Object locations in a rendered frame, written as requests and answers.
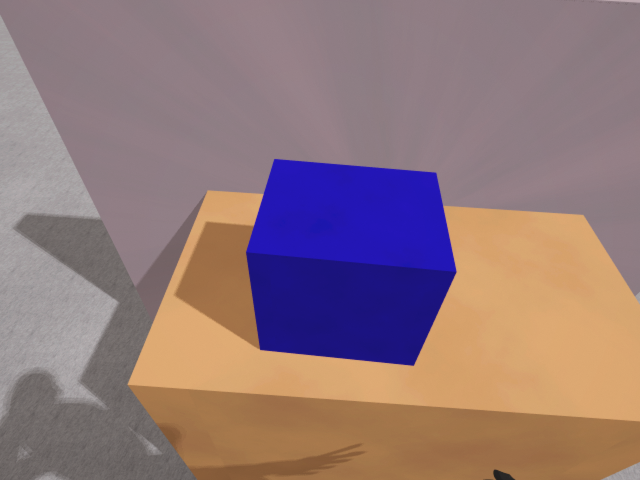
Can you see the carton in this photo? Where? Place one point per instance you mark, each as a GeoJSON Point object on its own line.
{"type": "Point", "coordinates": [349, 262]}

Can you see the pedestal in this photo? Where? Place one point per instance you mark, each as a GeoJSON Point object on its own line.
{"type": "Point", "coordinates": [531, 367]}

